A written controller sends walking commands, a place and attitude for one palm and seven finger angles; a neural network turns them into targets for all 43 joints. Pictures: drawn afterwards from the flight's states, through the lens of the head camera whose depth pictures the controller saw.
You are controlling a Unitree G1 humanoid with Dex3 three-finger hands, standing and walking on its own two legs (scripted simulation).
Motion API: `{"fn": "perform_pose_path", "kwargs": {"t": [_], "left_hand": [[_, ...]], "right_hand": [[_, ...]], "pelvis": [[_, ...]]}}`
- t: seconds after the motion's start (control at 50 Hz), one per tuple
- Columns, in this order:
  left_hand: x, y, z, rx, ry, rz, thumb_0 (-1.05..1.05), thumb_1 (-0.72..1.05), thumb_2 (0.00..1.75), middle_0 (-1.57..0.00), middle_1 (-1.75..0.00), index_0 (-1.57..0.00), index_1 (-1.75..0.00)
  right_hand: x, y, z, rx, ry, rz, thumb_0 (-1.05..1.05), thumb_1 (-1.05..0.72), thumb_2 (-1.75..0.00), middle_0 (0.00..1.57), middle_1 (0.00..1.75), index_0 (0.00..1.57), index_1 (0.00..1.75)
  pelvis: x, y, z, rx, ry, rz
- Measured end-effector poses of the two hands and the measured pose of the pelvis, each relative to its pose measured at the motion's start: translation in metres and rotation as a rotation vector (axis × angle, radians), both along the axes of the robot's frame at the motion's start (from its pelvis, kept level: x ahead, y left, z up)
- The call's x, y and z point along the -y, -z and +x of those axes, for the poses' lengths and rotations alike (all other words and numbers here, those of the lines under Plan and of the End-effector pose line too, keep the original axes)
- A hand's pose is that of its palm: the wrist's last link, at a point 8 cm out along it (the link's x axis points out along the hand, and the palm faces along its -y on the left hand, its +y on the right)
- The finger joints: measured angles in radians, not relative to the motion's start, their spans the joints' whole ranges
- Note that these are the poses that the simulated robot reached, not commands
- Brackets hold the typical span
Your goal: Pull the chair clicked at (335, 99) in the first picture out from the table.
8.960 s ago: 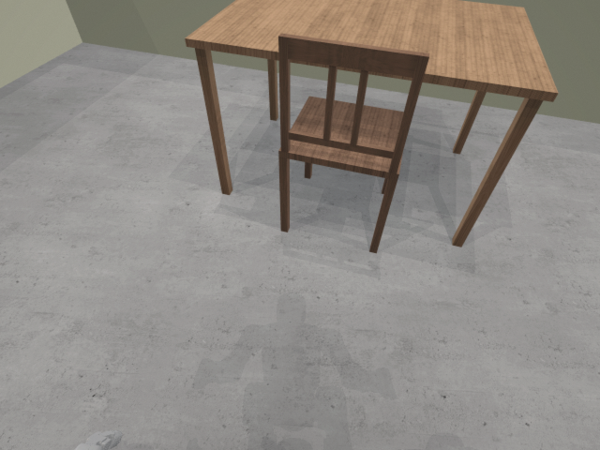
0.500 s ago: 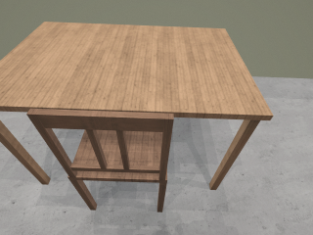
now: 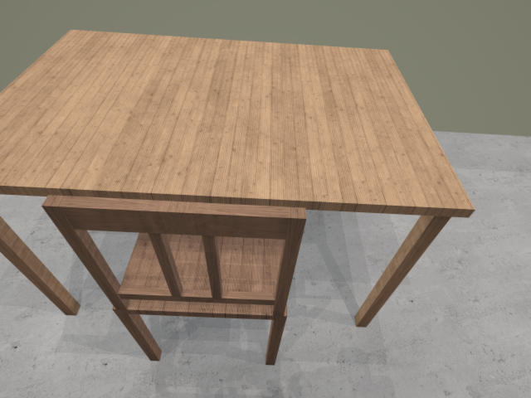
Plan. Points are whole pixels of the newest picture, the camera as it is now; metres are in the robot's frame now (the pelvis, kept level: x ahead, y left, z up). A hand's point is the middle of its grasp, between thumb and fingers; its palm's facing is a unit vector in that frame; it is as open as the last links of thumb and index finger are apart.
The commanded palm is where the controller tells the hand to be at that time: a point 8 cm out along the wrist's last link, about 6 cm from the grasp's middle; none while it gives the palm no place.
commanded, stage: look again from close up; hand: left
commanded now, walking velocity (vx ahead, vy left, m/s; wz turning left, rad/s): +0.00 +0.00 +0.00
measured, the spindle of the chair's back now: (168, 264) +0.38 +0.22 -0.12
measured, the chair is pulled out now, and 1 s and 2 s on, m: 0.00 0.00 0.00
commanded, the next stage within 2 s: none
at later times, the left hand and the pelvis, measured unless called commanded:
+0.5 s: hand out of the picture +0.00 +0.19 -0.18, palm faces +0.01 -0.98 -0.19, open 7.3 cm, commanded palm none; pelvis +0.00 +0.01 +0.00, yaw +0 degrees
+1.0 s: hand out of the picture -0.03 +0.18 -0.18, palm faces +0.01 -0.99 -0.16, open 7.3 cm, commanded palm none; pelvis -0.01 +0.02 +0.00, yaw +0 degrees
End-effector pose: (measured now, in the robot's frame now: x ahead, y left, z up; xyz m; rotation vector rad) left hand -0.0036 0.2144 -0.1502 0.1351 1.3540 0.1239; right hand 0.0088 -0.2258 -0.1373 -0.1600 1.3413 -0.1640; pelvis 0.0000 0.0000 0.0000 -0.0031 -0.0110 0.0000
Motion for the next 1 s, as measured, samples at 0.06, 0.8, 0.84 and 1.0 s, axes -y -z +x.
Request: {"fn": "perform_pose_path", "kwargs": {"t": [0.06,0.8,0.84,1.0], "left_hand": [[-0.002,0.0,0.003,0.001,0.002,-0.002,0.0,0.91,0.9,-0.2,-0.3,-0.2,-0.3],[-0.017,-0.002,-0.02,-0.044,-0.004,-0.001,0.0,0.91,0.9,-0.2,-0.3,-0.2,-0.3],[-0.016,-0.002,-0.022,-0.047,-0.004,-0.004,0.0,0.91,0.9,-0.2,-0.3,-0.2,-0.3],[-0.014,-0.002,-0.028,-0.058,-0.008,-0.01,0.0,0.91,0.9,-0.2,-0.3,-0.2,-0.3]], "right_hand": [[0.0,-0.002,0.011,0.024,-0.004,-0.008,0.01,-0.93,-0.89,0.2,0.3,0.2,0.3],[-0.024,-0.001,-0.023,-0.052,0.014,0.02,0.0,-0.91,-0.89,0.2,0.3,0.2,0.3],[-0.026,-0.001,-0.026,-0.056,0.017,0.022,0.0,-0.91,-0.89,0.2,0.3,0.2,0.3],[-0.029,0.0,-0.031,-0.064,0.024,0.028,0.0,-0.91,-0.89,0.2,0.3,0.2,0.3]], "pelvis": [[-0.002,-0.001,0.003,0.002,0.002,0.001],[-0.016,-0.004,-0.003,0.011,-0.003,0.0],[-0.017,-0.004,-0.004,0.01,-0.003,0.0],[-0.018,-0.004,-0.006,0.005,-0.002,0.0]]}}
